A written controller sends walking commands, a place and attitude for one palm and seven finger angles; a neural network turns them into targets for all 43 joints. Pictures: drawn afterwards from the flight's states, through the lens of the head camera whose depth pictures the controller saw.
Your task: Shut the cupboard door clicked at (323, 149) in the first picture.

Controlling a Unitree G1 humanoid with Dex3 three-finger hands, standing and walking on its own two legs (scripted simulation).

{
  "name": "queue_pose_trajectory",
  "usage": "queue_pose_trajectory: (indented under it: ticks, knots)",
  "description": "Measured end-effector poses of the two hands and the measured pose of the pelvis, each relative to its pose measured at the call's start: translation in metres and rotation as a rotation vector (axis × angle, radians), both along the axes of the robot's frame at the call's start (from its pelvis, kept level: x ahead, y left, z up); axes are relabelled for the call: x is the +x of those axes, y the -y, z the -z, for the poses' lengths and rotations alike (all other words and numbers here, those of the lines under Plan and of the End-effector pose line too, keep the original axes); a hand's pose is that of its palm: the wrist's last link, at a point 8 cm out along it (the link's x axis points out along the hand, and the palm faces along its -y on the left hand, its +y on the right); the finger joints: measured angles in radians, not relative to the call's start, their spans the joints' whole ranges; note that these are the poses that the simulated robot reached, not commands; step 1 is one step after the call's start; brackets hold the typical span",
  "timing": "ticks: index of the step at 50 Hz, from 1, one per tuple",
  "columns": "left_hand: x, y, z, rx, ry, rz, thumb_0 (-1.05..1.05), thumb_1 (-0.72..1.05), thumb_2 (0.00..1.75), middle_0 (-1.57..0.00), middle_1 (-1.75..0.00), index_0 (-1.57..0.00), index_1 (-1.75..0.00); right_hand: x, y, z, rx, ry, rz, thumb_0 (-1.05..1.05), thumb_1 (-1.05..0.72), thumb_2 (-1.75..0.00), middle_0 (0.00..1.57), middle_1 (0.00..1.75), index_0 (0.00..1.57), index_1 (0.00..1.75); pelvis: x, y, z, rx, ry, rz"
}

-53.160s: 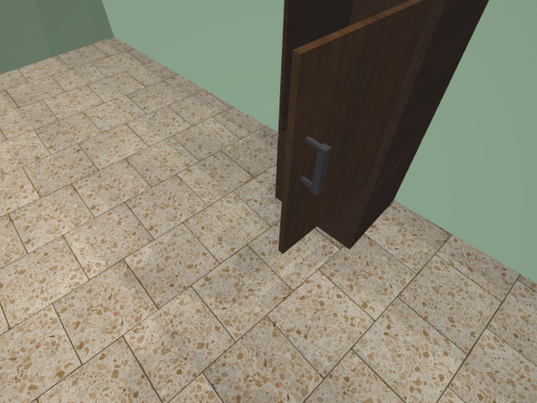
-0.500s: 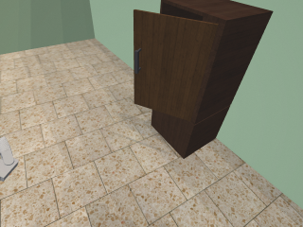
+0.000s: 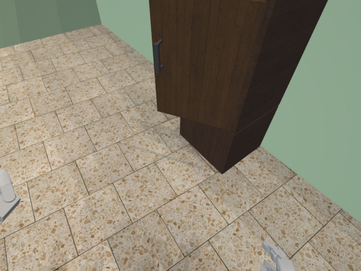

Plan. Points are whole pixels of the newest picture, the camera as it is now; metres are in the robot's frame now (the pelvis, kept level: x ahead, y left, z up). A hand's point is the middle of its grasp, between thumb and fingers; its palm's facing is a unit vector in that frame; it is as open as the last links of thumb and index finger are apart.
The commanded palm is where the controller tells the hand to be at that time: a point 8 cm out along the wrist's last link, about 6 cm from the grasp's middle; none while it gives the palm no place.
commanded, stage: stop stepping back and stand still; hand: left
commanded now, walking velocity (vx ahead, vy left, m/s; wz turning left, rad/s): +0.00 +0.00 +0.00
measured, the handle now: (159, 56) +0.92 +0.14 +0.00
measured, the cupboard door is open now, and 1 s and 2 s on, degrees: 32 32 32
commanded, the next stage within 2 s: let the arm hang, fingers relaxed in 0.26 s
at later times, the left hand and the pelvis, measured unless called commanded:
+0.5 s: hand (48, 247) +0.17 +0.29 -0.02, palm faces +0.13 -0.88 -0.45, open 7.4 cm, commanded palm none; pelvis -0.02 +0.04 +0.00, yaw +0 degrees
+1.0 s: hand out of the picture -0.08 +0.24 -0.16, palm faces +0.01 -0.97 -0.26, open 7.3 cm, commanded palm none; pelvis -0.04 +0.04 +0.01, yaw +0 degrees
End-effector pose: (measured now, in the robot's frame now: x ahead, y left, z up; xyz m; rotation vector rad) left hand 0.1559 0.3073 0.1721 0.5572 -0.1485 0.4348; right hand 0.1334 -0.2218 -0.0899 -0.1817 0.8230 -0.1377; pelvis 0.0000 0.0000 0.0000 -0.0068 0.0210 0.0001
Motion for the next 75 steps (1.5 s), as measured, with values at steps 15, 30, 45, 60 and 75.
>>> queue_pose_trajectory:
  ticks: [15, 30, 45, 60, 75]
  knots:
    - [0.016, -0.006, -0.013, 0.018, 0.065, 0.094, 0.02, 0.89, 0.89, -0.22, -0.30, -0.21, -0.30, 0.029, 0.002, -0.035, -0.070, 0.121, 0.041, 0.01, -0.90, -0.90, 0.20, 0.30, 0.20, 0.30, 0.004, -0.015, -0.003, -0.010, 0.002, 0.012]
    - [-0.088, 0.033, 0.272, -0.483, -1.127, -0.006, 0.01, 0.91, 0.89, -0.20, -0.29, -0.19, -0.30, -0.049, -0.013, 0.031, -0.009, -0.185, -0.048, 0.01, -0.90, -0.90, 0.21, 0.30, 0.21, 0.30, -0.035, -0.038, 0.005, 0.010, 0.018, 0.005]
    - [-0.237, 0.028, 0.307, -0.617, -1.513, -0.243, 0.00, 0.95, 0.89, -0.21, -0.29, -0.20, -0.30, -0.197, -0.018, 0.041, -0.001, -0.607, 0.100, 0.01, -0.90, -0.90, 0.20, 0.30, 0.20, 0.30, -0.044, -0.037, -0.006, -0.008, 0.043, -0.001]
    - [-0.198, 0.020, 0.301, -0.565, -1.439, -0.216, 0.01, 0.91, 0.89, -0.20, -0.29, -0.20, -0.30, -0.180, -0.023, 0.047, 0.035, -0.539, 0.119, 0.00, -0.90, -0.90, 0.20, 0.30, 0.20, 0.30, -0.041, -0.038, -0.008, 0.001, 0.045, 0.020]
    - [-0.145, 0.029, 0.299, -0.557, -1.380, -0.151, 0.01, 0.91, 0.89, -0.20, -0.29, -0.20, -0.30, -0.142, -0.001, 0.037, -0.013, -0.500, 0.107, 0.00, -0.90, -0.90, 0.20, 0.30, 0.20, 0.30, -0.025, -0.032, -0.012, 0.006, 0.039, 0.014]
